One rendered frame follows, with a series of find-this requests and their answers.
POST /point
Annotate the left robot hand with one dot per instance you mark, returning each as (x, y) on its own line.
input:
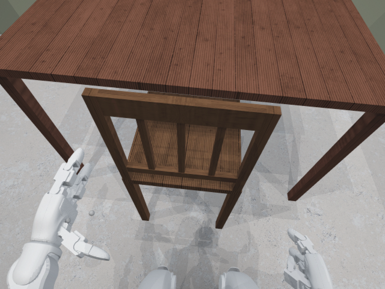
(59, 203)

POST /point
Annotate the chair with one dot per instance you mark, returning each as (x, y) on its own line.
(183, 141)

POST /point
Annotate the left robot forearm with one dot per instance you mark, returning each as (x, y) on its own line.
(36, 268)

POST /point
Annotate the table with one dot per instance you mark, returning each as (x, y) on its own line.
(314, 53)

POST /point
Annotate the robot right shin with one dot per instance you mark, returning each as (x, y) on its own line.
(233, 269)

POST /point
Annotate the robot left thigh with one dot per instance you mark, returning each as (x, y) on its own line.
(159, 279)

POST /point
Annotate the right robot hand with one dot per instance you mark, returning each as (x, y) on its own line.
(313, 272)

